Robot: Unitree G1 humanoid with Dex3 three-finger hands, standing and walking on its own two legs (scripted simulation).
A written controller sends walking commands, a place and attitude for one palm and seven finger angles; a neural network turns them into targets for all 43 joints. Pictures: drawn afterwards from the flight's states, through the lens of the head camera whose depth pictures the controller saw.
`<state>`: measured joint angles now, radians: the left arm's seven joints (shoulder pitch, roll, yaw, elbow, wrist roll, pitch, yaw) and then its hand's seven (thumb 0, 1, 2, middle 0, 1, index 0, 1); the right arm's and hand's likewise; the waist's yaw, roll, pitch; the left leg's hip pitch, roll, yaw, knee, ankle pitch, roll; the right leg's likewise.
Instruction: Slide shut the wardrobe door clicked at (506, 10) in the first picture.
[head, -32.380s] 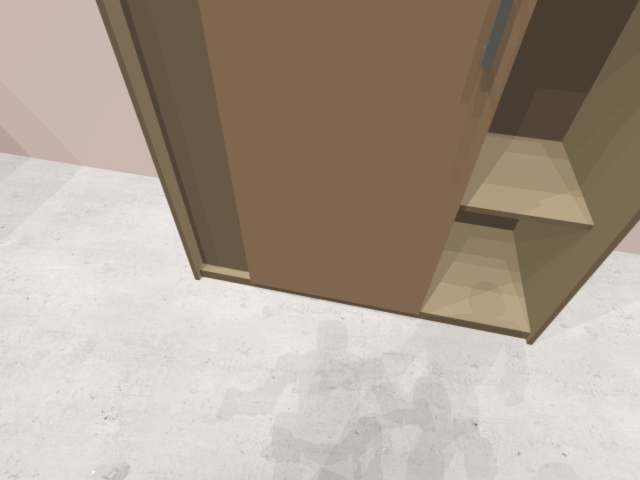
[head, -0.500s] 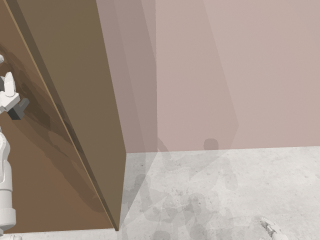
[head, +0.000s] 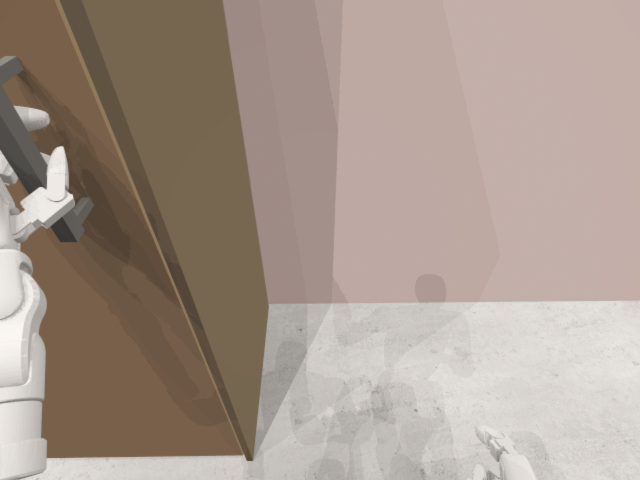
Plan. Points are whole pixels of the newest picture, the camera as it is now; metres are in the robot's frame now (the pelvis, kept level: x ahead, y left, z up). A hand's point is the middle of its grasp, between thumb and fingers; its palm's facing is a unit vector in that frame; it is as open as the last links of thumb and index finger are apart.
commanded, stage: stop walking and hold the door there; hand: left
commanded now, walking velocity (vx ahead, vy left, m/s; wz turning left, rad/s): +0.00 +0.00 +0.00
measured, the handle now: (41, 157) +0.33 +0.31 +0.27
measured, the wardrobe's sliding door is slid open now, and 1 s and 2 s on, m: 0.00 0.00 0.00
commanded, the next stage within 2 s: loosen the grip on the handle in 1.58 s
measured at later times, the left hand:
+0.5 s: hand (51, 193) +0.31 +0.29 +0.25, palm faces +0.44 -0.87 -0.24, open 6.7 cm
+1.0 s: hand (52, 194) +0.30 +0.29 +0.25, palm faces +0.38 -0.91 -0.16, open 6.5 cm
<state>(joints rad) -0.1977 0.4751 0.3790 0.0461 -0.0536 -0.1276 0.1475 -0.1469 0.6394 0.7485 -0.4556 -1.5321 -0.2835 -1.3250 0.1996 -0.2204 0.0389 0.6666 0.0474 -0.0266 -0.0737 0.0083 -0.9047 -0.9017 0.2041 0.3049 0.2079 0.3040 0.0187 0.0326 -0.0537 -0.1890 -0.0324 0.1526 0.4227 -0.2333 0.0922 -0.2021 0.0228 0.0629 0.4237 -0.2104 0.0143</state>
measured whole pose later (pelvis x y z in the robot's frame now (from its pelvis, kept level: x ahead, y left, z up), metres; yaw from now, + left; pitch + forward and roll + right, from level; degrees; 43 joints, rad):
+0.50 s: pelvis -0.04 +0.05 -0.01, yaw +3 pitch +0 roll +1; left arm -0.30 0.46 0.31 -0.06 -0.04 -0.11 0.15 -0.22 0.59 0.76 -0.44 -1.60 -0.28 -1.30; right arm 0.16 -0.29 -0.02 0.62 0.05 0.04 -0.08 0.01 -0.91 -0.90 0.20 0.30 0.20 0.30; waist -0.04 0.00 0.05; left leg -0.28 -0.06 0.12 0.51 -0.22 0.09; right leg -0.31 -0.11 0.07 0.54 -0.23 0.08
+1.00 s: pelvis -0.04 +0.07 +0.00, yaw -1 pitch -1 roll +0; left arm -0.32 0.38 0.23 -0.06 -0.05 -0.03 0.16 -0.07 0.65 0.76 -0.31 -1.59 -0.27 -1.27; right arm 0.15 -0.20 0.08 0.66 0.02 -0.03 -0.06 0.01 -0.90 -0.90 0.21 0.31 0.21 0.30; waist 0.02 0.00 0.03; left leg -0.16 -0.06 0.17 0.29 -0.12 0.10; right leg -0.20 0.00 0.00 0.47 -0.26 -0.01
